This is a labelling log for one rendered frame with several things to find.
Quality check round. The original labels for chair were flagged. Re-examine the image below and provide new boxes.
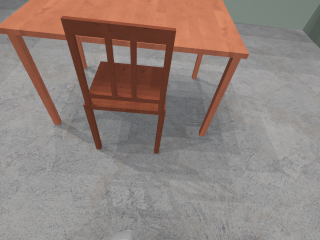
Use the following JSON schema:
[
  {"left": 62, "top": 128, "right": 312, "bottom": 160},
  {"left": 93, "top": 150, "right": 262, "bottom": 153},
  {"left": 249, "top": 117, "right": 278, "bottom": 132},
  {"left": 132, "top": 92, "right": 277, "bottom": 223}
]
[{"left": 60, "top": 16, "right": 176, "bottom": 154}]

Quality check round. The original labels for table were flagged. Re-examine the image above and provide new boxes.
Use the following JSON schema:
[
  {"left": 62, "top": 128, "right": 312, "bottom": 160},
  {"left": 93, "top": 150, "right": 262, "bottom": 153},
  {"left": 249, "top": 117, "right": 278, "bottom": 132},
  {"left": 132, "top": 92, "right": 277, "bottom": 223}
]
[{"left": 0, "top": 0, "right": 249, "bottom": 137}]

